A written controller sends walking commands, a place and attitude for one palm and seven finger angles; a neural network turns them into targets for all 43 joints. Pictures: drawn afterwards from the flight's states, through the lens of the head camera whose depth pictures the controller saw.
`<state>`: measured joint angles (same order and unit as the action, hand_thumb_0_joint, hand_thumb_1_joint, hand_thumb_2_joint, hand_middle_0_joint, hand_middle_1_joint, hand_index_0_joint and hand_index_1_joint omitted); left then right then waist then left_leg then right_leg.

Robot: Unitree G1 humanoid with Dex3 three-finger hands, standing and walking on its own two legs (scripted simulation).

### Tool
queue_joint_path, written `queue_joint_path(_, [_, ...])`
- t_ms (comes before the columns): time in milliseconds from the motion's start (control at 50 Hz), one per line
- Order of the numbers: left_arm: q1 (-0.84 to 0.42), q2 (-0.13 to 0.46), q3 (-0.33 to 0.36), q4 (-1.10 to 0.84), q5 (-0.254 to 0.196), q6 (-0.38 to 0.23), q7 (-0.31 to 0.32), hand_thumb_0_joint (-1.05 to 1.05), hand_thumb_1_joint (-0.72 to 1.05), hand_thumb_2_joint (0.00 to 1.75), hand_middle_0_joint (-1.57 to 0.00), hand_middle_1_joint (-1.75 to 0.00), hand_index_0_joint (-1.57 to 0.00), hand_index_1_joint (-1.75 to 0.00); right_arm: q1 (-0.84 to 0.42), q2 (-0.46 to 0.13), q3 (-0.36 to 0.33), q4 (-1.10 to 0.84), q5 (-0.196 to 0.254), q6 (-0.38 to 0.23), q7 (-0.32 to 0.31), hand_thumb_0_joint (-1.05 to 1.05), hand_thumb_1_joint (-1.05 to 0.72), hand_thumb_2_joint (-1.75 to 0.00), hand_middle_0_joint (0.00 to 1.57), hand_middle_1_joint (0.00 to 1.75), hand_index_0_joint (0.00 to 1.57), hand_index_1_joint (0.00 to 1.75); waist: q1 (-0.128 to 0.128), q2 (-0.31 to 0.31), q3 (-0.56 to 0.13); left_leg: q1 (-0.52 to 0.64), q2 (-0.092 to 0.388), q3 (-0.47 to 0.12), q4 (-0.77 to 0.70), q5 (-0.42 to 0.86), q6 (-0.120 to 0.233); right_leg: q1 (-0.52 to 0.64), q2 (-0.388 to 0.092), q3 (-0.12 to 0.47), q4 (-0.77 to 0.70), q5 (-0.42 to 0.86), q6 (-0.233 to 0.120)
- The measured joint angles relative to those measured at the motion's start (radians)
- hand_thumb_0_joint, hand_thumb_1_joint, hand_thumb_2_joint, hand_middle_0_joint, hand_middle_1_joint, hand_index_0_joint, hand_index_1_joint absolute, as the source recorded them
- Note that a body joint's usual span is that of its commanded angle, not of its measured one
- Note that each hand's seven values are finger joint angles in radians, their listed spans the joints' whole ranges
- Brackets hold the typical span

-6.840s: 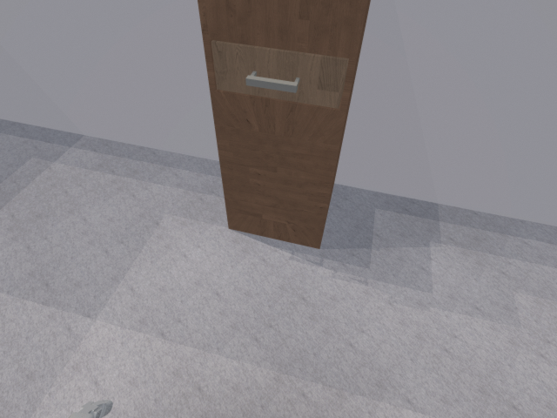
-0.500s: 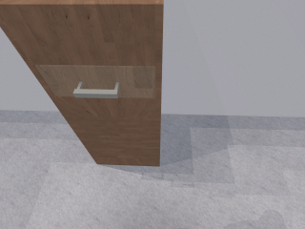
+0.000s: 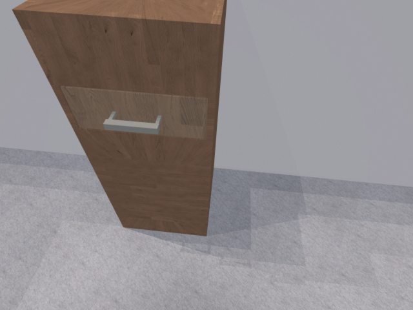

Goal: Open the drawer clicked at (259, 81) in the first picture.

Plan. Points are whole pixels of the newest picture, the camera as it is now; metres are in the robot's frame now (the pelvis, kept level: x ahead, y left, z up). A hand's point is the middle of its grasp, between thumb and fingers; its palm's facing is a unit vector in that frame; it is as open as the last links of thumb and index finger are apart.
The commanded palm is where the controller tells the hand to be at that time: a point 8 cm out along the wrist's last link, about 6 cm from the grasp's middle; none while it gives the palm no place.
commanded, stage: come to a stop and stand still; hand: left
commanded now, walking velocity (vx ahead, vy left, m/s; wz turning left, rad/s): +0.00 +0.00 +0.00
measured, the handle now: (134, 121) +0.56 +0.25 +0.01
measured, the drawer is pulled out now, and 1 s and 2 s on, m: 0.00 0.00 0.00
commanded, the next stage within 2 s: look again from close up in 0.08 s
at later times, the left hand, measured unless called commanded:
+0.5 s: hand out of the picture +0.01 +0.20 -0.17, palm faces +0.02 -0.97 -0.22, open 7.4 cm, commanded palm none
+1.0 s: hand out of the picture -0.02 +0.20 -0.18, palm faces +0.05 -0.99 -0.16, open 7.4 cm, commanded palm none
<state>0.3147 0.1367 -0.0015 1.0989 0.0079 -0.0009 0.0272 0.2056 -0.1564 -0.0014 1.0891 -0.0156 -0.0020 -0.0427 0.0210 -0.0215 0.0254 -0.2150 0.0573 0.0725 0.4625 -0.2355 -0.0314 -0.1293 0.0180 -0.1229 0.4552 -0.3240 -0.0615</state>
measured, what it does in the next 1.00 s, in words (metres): stands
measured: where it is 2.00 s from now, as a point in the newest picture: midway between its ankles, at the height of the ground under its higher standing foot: outside the picture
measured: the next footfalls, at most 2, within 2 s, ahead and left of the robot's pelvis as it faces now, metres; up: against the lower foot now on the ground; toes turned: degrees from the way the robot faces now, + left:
right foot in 1.50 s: +0.12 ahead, -0.07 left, +0.00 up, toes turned +4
left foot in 1.76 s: +0.06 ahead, +0.14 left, +0.00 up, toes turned +4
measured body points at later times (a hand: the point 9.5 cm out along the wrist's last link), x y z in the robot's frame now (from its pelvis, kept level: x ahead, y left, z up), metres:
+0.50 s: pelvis -0.01 +0.03 +0.00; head -0.01 +0.02 +0.45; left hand +0.01 +0.25 -0.16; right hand -0.03 -0.18 -0.17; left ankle -0.01 +0.14 -0.74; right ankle -0.05 -0.07 -0.74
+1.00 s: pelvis +0.01 +0.04 -0.01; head +0.02 +0.04 +0.44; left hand -0.02 +0.25 -0.17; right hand +0.00 -0.18 -0.17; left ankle -0.01 +0.14 -0.74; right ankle -0.05 -0.07 -0.74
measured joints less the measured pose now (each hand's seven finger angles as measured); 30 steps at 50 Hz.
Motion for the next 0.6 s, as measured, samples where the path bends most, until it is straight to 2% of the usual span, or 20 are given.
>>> queue_joint_path(180, [0.036,-0.015,-0.009,0.04,-0.001,-0.013,0.002,0.0,0.9,0.9,-0.2,-0.3,-0.2,-0.3,0.045,0.002,0.012,0.043,0.001,-0.004,0.0,0.0,-0.94,-0.9,0.2,0.3,0.2,0.3,-0.004,0.013,-0.001,0.022,0.001,-0.002,-0.048,0.03,-0.003,0.022,0.005,-0.003,-0.047,0.028,-0.004])
queue_joint_path(220, [0.042,-0.025,-0.011,0.034,0.007,-0.029,0.02,0.0,0.9,0.9,-0.2,-0.3,-0.2,-0.3,0.052,-0.005,0.009,0.031,0.003,0.005,0.007,0.0,-0.94,-0.9,0.2,0.3,0.2,0.3,-0.001,0.031,-0.002,-0.023,0.01,-0.015,0.043,-0.009,0.011,0.008,0.016,-0.001,-0.046,0.034,0.0])
queue_joint_path(260, [0.049,-0.037,-0.016,0.019,0.01,-0.04,0.024,0.0,0.9,0.9,-0.2,-0.3,-0.2,-0.3,0.053,-0.016,0.0,0.002,0.003,0.008,0.013,0.0,-0.93,-0.9,0.2,0.3,0.2,0.3,-0.014,0.06,0.006,-0.059,0.013,-0.033,0.125,-0.06,0.029,-0.011,0.028,0.001,-0.031,0.036,-0.002])
queue_joint_path(300, [0.049,-0.041,-0.018,0.009,0.01,-0.04,0.021,0.0,0.9,0.9,-0.21,-0.3,-0.21,-0.3,0.064,-0.024,-0.006,-0.021,0.002,0.003,0.016,0.0,-0.93,-0.9,0.2,0.3,0.2,0.3,-0.034,0.087,0.009,-0.06,0.014,-0.037,0.123,-0.055,0.039,-0.027,0.034,-0.005,-0.005,0.025,-0.002])
queue_joint_path(320, [0.045,-0.038,-0.017,0.007,0.009,-0.038,0.021,0.0,0.9,0.9,-0.21,-0.3,-0.21,-0.3,0.071,-0.022,-0.007,-0.026,0.001,0.0,0.017,0.0,-0.93,-0.9,0.2,0.3,0.2,0.3,-0.042,0.091,0.007,-0.055,0.011,-0.039,0.113,-0.07,0.029,-0.036,0.03,-0.009,0.015,0.014,0.001])
queue_joint_path(360, [0.031,-0.025,-0.011,0.001,0.005,-0.032,0.024,0.0,0.9,0.9,-0.21,-0.3,-0.21,-0.3,0.086,-0.011,-0.001,-0.024,-0.002,-0.005,0.015,0.01,-0.94,-0.9,0.2,0.3,0.2,0.3,-0.043,0.074,0.003,-0.046,-0.009,-0.03,0.106,-0.073,0.024,-0.045,0.007,-0.003,0.047,-0.005,0.009])
queue_joint_path(420, [0.01,-0.009,-0.004,-0.015,0.0,-0.025,0.023,0.0,0.9,0.9,-0.2,-0.3,-0.21,-0.3,0.112,0.004,0.009,-0.017,-0.005,-0.012,0.015,0.01,-0.94,-0.9,0.2,0.3,0.2,0.3,-0.035,0.06,-0.01,-0.032,-0.026,-0.015,0.092,-0.063,0.035,-0.047,-0.012,0.01,0.064,-0.013,0.022])
queue_joint_path(600, [-0.043,0.021,0.004,-0.043,-0.001,-0.014,0.018,0.0,0.91,0.9,-0.2,-0.3,-0.2,-0.3,0.131,0.037,0.03,0.007,-0.006,-0.014,0.016,0.01,-0.93,-0.9,0.2,0.3,0.2,0.3,-0.034,0.034,-0.013,-0.014,-0.054,0.003,0.049,-0.04,0.055,-0.052,-0.04,0.026,0.063,-0.006,0.039])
